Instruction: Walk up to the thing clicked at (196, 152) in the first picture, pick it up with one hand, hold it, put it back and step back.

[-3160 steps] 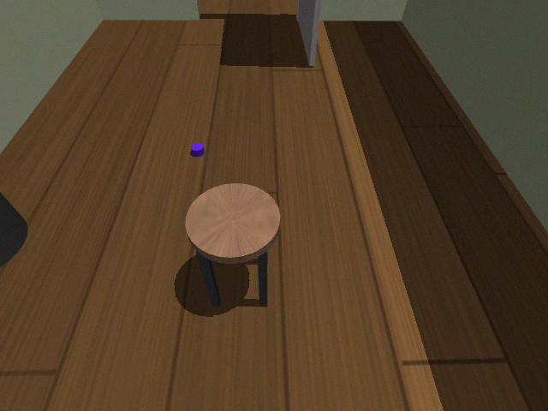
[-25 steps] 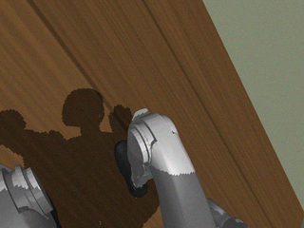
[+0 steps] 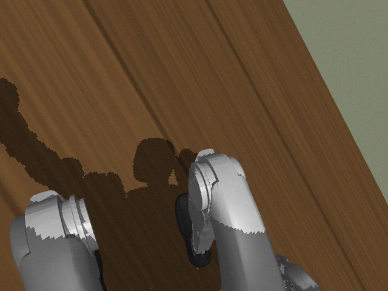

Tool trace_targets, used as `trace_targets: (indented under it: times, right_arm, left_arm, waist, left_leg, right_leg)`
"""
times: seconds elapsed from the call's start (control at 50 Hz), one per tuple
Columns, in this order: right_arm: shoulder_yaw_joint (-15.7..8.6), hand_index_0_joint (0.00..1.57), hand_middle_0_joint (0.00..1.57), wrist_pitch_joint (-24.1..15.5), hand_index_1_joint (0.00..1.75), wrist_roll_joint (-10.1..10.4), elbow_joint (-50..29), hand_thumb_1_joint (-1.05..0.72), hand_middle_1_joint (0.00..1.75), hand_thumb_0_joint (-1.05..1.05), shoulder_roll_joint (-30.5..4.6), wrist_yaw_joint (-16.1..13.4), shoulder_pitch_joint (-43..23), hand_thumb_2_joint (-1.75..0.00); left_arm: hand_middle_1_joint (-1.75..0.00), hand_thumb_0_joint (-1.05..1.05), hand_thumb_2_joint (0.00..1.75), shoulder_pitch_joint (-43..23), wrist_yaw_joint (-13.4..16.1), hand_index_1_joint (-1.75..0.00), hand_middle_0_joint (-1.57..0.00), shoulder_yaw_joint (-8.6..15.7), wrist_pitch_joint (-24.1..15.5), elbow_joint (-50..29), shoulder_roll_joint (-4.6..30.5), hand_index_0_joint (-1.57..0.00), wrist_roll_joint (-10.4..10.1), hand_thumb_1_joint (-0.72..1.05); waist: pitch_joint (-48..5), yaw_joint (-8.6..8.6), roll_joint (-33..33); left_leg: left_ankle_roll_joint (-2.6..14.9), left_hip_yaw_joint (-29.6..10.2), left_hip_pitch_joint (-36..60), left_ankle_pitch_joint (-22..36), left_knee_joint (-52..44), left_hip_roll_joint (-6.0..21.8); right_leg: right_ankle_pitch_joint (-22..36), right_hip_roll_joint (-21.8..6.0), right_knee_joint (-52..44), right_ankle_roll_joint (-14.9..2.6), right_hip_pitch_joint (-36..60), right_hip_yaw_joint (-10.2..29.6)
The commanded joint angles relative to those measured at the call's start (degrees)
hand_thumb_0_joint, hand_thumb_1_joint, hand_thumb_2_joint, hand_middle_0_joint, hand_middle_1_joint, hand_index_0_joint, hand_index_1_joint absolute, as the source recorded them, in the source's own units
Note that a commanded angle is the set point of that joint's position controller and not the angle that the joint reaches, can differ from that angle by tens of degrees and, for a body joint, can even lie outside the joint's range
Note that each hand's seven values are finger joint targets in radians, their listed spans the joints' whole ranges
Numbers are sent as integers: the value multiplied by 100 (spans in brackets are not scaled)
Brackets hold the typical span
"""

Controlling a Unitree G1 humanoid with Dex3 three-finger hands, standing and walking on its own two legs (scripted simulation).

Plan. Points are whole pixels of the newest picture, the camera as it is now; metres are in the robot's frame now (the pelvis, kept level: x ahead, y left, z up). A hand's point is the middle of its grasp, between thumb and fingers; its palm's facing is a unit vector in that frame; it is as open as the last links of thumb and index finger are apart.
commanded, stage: settle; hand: left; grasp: from above
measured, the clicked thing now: out of the picture +0.49 +0.37 -0.21
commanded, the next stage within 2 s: lift in 0.24 s
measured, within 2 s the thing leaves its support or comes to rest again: neither
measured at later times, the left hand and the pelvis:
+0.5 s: hand out of the picture +0.47 +0.34 -0.12, palm faces -0.44 -0.12 -0.89, open 7.9 cm; pelvis -0.01 -0.01 +0.02, yaw +3 degrees
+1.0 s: hand out of the picture +0.39 +0.35 +0.01, palm faces -0.44 -0.14 -0.89, open 7.9 cm; pelvis -0.01 +0.00 +0.10, yaw +8 degrees
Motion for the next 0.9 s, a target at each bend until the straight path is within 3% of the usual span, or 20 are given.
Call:
trace_targets:
  times: [0.0, 0.02, 0.04, 0.08, 0.1, 0.14, 0.18, 0.28, 0.3, 0.32, 0.34, 0.36, 0.38, 0.44, 0.48, 0.56, 0.6, 0.64, 0.8, 0.88]
  right_arm:
    - [-665, 20, 20, 166, 30, 128, -3, -90, 30, 0, -1609, -112, 1119, -90]
    - [-695, 20, 20, 200, 30, 129, 92, -90, 30, 0, -1686, -149, 1229, -90]
    - [-692, 20, 20, 227, 30, 156, 41, -90, 30, 0, -1618, -161, 1191, -90]
    - [-726, 20, 20, 285, 30, 161, 61, -90, 30, 0, -1623, -209, 1219, -90]
    - [-725, 20, 20, 303, 30, 178, -16, -90, 30, 0, -1602, -236, 1145, -90]
    - [-737, 20, 20, 342, 30, 184, -21, -90, 30, 0, -1575, -279, 1116, -90]
    - [-745, 20, 20, 381, 30, 184, -51, -90, 30, 0, -1536, -331, 1167, -90]
    - [-735, 20, 20, 471, 30, 197, -57, -90, 30, 0, -1523, -451, 1154, -90]
    - [-730, 20, 20, 483, 30, 205, -81, -93, 30, 0, -1473, -471, 1136, -91]
    - [-748, 20, 20, 493, 30, 219, -48, -88, 30, 0, -1469, -498, 1147, -89]
    - [-763, 20, 20, 514, 30, 228, -77, -93, 30, 0, -1472, -519, 1152, -91]
    - [-794, 20, 20, 521, 30, 246, -77, -88, 30, 0, -1486, -528, 1180, -89]
    - [-798, 20, 20, 542, 30, 262, -86, -93, 30, 0, -1455, -540, 1208, -91]
    - [-906, 20, 20, 612, 30, 340, -91, -92, 30, 0, -1468, -579, 1256, -90]
    - [-962, 20, 20, 654, 30, 368, -113, -92, 30, 0, -1405, -586, 1290, -90]
    - [-1085, 20, 20, 763, 30, 472, -88, -91, 30, 0, -1387, -631, 1301, -90]
    - [-1164, 20, 20, 813, 30, 516, -118, -92, 30, 0, -1362, -650, 1319, -90]
    - [-1232, 20, 20, 856, 30, 557, -162, -92, 30, 0, -1293, -680, 1257, -90]
    - [-1422, 20, 20, 904, 30, 723, -134, -91, 30, 0, -1058, -781, 1172, -90]
    - [-1504, 20, 20, 882, 30, 837, -185, -91, 30, 0, -1020, -852, 1001, -90]
  left_arm:
    - [-60, 0, 45, -2160, 27, -54, -112, -146, -73, -1349, 913, -119, -131, 91]
    - [-60, 0, 46, -1990, 12, -54, -113, 3, -49, -1100, 1063, -119, -93, 91]
    - [-62, 0, 47, -2025, -29, -56, -112, -96, -60, -1143, 987, -119, -105, 92]
    - [-61, 0, 46, -1961, -50, -55, -113, -25, -48, -924, 1046, -120, -62, 92]
    - [-60, 0, 46, -2168, -58, -54, -113, -23, -74, -1237, 1117, -119, -62, 92]
    - [-63, 0, 47, -2155, -128, -56, -112, -98, -58, -1064, 1013, -118, -47, 90]
    - [-62, 0, 46, -2323, -172, -56, -110, -66, -71, -1217, 1058, -117, -56, 88]
    - [-62, 0, 47, -2300, -244, -55, -110, 6, -52, -1109, 1205, -117, -110, 88]
    - [-64, 0, 40, -2312, -267, -56, -110, -13, -57, -1187, 1219, -118, -121, 84]
    - [-56, 0, 44, -2309, -290, -48, -102, 2, -56, -1227, 1219, -110, -125, 76]
    - [-60, 0, 36, -2263, -319, -53, -106, -9, -51, -1267, 1180, -113, -137, 78]
    - [-54, 0, 42, -2168, -378, -48, -99, -5, -30, -1275, 1121, -105, -180, 73]
    - [-61, 0, 36, -2126, -427, -53, -102, -36, -16, -1380, 1063, -109, -221, 74]
    - [-66, 0, 41, -2058, -560, -57, -101, 109, 55, -1730, 1232, -109, -347, 78]
    - [-68, 0, 44, -1871, -681, -59, -102, 23, 121, -1775, 950, -110, -467, 79]
    - [-67, 0, 44, -1641, -870, -59, -101, 111, 143, -2331, 975, -108, -563, 77]
    - [-65, 0, 44, -1444, -983, -57, -101, 156, 131, -2576, 921, -109, -624, 77]
    - [-67, 0, 43, -1465, -1059, -58, -98, 224, 80, -2999, 979, -106, -705, 74]
    - [-72, 0, 48, -761, -1245, -63, -98, 34, 25, -3431, 397, -106, -989, 77]
    - [-73, 0, 48, -439, -1315, -64, -95, -46, 61, -3803, 158, -104, -1140, 76]
  waist:
    - [-3902, -234, 2788]
    - [-3907, -235, 2666]
    - [-3901, -207, 2700]
    - [-3848, -151, 2606]
    - [-3977, -94, 2696]
    - [-3808, -136, 2641]
    - [-4065, -145, 2601]
    - [-4076, -108, 2344]
    - [-4122, -83, 2380]
    - [-4194, -37, 2437]
    - [-4237, 6, 2465]
    - [-4238, -4, 2461]
    - [-4329, 24, 2470]
    - [-4707, 236, 2639]
    - [-4648, 187, 2455]
    - [-4812, 398, 2645]
    - [-4789, 445, 2393]
    - [-5124, 581, 2520]
    - [-5048, 717, 2007]
    - [-4983, 854, 2129]
  left_leg:
    - [-62, 699, 3385, 1377, -1604, 81]
    - [-61, 698, 3379, 1407, -1605, 53]
    - [-60, 715, 3377, 1398, -1651, 53]
    - [-49, 729, 3332, 1211, -1726, 23]
    - [-63, 743, 3384, 1195, -1793, 23]
    - [-50, 786, 3367, 1095, -1815, 8]
    - [-29, 847, 3373, 1184, -1797, -8]
    - [21, 948, 3110, 1111, -1790, -38]
    - [23, 962, 3168, 1067, -1844, -28]
    - [14, 972, 3268, 1102, -1874, -24]
    - [9, 978, 3255, 1088, -1891, -34]
    - [6, 984, 3326, 1152, -1924, -45]
    - [8, 998, 3369, 1249, -1945, -43]
    - [-14, 1010, 3697, 1374, -2117, -50]
    - [10, 1022, 3715, 1322, -2189, -48]
    - [0, 1038, 3951, 1377, -2403, -78]
    - [21, 1045, 3992, 1376, -2473, -100]
    - [35, 1086, 4173, 1287, -2625, -97]
    - [121, 996, 4553, 960, -3311, -50]
    - [83, 720, 5023, 677, -3963, 11]
  right_leg:
    - [1488, 252, -1067, -525, 1590, -687]
    - [1493, 221, -1080, -524, 1580, -697]
    - [1501, 220, -1073, -516, 1596, -668]
    - [1323, 203, -1131, -535, 1520, -657]
    - [1295, 185, -1126, -541, 1538, -649]
    - [1188, 192, -1190, -562, 1492, -625]
    - [1270, 187, -1227, -543, 1688, -587]
    - [1150, 195, -1378, -553, 1835, -546]
    - [1101, 197, -1394, -552, 1871, -528]
    - [1139, 186, -1383, -550, 1868, -525]
    - [1100, 188, -1406, -569, 1852, -527]
    - [1157, 167, -1437, -562, 1890, -523]
    - [1238, 163, -1445, -558, 1972, -519]
    - [1306, 131, -1478, -581, 2012, -472]
    - [1270, 133, -1601, -571, 2075, -456]
    - [1250, 79, -1704, -605, 2061, -387]
    - [1219, 67, -1849, -621, 2149, -351]
    - [1147, 60, -1919, -617, 2223, -262]
    - [1080, 45, -2379, -531, 2557, -149]
    - [1023, 23, -2528, -482, 2630, -162]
